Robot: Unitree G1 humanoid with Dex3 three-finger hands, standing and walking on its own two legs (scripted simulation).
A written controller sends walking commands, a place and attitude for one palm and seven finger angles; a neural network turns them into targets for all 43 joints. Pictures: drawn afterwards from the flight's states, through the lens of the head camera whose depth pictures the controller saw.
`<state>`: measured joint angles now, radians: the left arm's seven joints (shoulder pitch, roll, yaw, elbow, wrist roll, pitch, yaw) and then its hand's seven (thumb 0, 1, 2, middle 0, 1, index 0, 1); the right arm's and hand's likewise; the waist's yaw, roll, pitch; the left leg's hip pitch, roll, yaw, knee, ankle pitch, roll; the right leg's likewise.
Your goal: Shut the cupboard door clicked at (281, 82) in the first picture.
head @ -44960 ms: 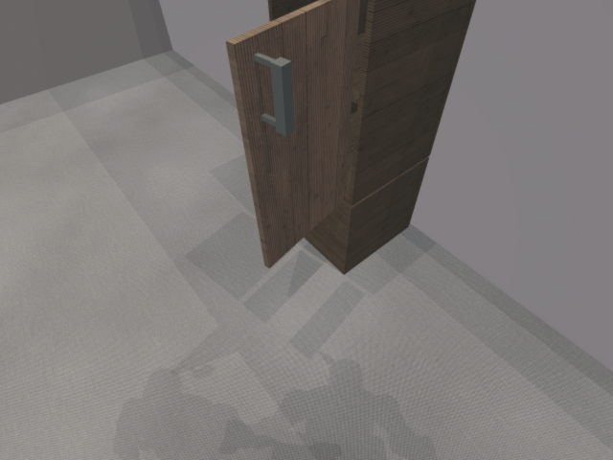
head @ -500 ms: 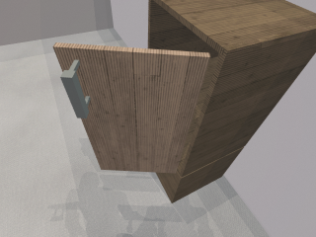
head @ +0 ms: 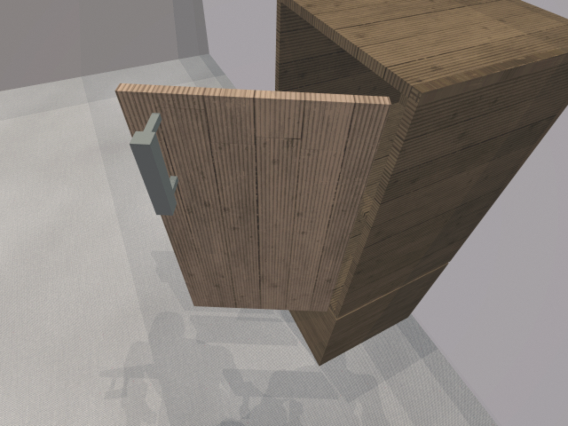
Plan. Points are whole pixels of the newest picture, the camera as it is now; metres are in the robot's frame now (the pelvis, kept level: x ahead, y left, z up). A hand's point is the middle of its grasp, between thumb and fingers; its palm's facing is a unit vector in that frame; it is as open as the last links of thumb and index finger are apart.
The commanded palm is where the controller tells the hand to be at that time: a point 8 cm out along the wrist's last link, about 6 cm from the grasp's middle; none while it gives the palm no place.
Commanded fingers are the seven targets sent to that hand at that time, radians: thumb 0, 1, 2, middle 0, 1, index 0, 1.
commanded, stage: look again from close up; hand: left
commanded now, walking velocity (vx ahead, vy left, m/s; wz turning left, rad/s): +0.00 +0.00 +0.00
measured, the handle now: (160, 165) +0.40 +0.20 +0.16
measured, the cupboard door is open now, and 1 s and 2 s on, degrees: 61 61 61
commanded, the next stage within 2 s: raise the hand and make a fist in 0.48 s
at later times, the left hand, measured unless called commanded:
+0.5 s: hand out of the picture -0.02 +0.19 -0.18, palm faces +0.01 -0.98 -0.21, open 7.4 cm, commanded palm none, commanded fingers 0.00 0.90 0.90 -0.20 -0.30 -0.20 -0.30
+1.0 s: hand out of the picture +0.10 +0.17 -0.04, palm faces +0.04 -1.00 +0.01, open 6.2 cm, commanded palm +0.09 +0.23 -0.01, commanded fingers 0.00 0.90 0.90 -0.58 -0.72 -0.58 -0.72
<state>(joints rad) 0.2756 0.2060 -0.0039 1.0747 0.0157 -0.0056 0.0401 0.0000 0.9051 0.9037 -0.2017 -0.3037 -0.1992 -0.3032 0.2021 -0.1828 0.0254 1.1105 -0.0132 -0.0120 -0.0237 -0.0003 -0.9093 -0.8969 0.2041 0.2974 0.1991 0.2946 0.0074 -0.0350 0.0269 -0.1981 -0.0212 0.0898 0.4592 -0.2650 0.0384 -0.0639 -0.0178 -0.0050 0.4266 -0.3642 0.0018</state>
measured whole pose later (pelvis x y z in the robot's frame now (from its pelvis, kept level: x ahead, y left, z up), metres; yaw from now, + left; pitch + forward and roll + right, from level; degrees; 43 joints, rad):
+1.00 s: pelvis -0.06 -0.03 -0.06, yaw +3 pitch +8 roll +1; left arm 0.48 0.23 0.17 0.13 -0.28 -0.40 -0.35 0.00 0.90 0.90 -0.42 -0.54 -0.42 -0.54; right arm 0.21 -0.27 -0.04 0.53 0.03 -0.24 -0.01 0.01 -0.91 -0.90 0.20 0.30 0.20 0.29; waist 0.00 -0.03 -0.10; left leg -0.71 0.01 0.02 0.95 -0.38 0.00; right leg -0.62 0.02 -0.07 0.98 -0.50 -0.06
